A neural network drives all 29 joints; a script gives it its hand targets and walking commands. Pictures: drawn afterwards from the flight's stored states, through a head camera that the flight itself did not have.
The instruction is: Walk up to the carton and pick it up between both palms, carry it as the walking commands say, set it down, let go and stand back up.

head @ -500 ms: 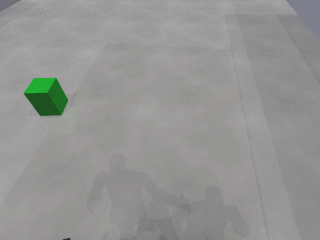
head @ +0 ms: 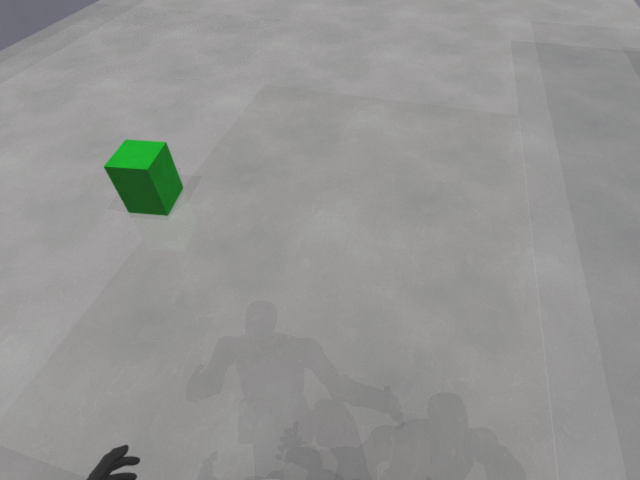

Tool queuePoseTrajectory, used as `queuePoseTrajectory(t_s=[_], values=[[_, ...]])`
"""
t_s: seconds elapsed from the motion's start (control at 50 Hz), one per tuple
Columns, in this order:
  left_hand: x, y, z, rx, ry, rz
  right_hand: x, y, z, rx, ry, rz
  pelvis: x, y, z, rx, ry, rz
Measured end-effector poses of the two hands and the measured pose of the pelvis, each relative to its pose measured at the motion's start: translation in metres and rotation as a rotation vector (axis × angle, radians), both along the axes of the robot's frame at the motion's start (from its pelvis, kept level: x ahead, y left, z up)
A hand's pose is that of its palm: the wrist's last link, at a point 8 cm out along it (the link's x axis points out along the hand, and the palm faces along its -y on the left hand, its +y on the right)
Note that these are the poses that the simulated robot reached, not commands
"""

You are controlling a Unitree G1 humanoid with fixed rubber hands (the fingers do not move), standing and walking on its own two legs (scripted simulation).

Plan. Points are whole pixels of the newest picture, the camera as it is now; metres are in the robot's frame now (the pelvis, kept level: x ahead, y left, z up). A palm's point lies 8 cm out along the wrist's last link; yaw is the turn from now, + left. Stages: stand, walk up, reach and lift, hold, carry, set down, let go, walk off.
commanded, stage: walk up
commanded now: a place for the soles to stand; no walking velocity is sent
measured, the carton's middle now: (147, 178) +1.42 +0.84 -0.64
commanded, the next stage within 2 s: none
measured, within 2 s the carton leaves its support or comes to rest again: neither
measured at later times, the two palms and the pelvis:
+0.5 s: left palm out of the picture +0.12 +0.40 -0.11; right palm (467, 373) +0.31 -0.21 -0.14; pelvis +0.15 +0.07 -0.03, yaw +18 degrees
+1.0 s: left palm (10, 421) +0.23 +0.48 -0.12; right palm (358, 231) +0.61 -0.05 -0.13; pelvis +0.34 +0.16 -0.04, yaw +31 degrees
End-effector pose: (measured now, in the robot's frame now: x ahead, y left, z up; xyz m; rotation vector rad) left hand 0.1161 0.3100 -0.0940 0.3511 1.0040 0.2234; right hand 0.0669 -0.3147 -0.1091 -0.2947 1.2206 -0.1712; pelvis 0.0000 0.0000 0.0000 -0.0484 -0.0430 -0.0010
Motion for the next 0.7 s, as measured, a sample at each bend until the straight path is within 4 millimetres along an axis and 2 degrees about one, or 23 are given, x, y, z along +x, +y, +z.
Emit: queuePoseTrajectory(t_s=[0.1, 0.16, 0.2, 0.26, 0.36, 0.42, 0.48, 0.52, 0.58, 0.64, 0.7], values=[[-0.021, 0.06, 0.0, 0.071, -0.011, 0.091, 0.066, 0.012, 0.01, -0.017, -0.058, 0.107, 0.021, 0.018, -0.01, -0.008, -0.014, 0.09], [-0.031, 0.096, -0.012, 0.094, 0.006, 0.157, 0.112, 0.03, 0.014, -0.042, -0.109, 0.166, 0.041, 0.035, -0.022, 0.001, -0.013, 0.134], [-0.034, 0.112, -0.022, 0.095, 0.037, 0.183, 0.139, 0.042, 0.014, -0.063, -0.163, 0.192, 0.054, 0.047, -0.03, 0.035, -0.012, 0.138], [-0.028, 0.115, -0.031, 0.059, 0.073, 0.2, 0.165, 0.059, 0.012, -0.065, -0.206, 0.208, 0.067, 0.058, -0.033, 0.059, -0.009, 0.177], [-0.002, 0.1, -0.03, -0.001, 0.067, 0.201, 0.185, 0.082, 0.0, -0.037, -0.147, 0.244, 0.096, 0.066, -0.027, 0.096, 0.0, 0.215], [0.008, 0.09, -0.028, -0.009, 0.085, 0.208, 0.203, 0.091, -0.013, -0.003, -0.12, 0.271, 0.118, 0.068, -0.027, 0.093, 0.002, 0.234], [0.007, 0.089, -0.023, 0.017, 0.081, 0.247, 0.23, 0.103, -0.028, 0.015, -0.088, 0.309, 0.145, 0.072, -0.03, 0.048, 0.012, 0.289], [0.0, 0.094, -0.017, 0.037, 0.082, 0.301, 0.255, 0.116, -0.032, 0.022, -0.069, 0.345, 0.162, 0.076, -0.029, 0.033, 0.014, 0.327], [-0.014, 0.105, -0.007, 0.069, 0.098, 0.391, 0.303, 0.142, -0.032, 0.033, -0.078, 0.422, 0.184, 0.087, -0.026, 0.01, 0.007, 0.377], [-0.027, 0.115, 0.0, 0.088, 0.133, 0.464, 0.36, 0.174, -0.026, 0.043, -0.119, 0.506, 0.205, 0.1, -0.023, 0.004, 0.01, 0.417], [-0.036, 0.128, -0.001, 0.089, 0.182, 0.525, 0.422, 0.215, -0.015, 0.054, -0.184, 0.589, 0.227, 0.116, -0.025, 0.01, 0.015, 0.459]])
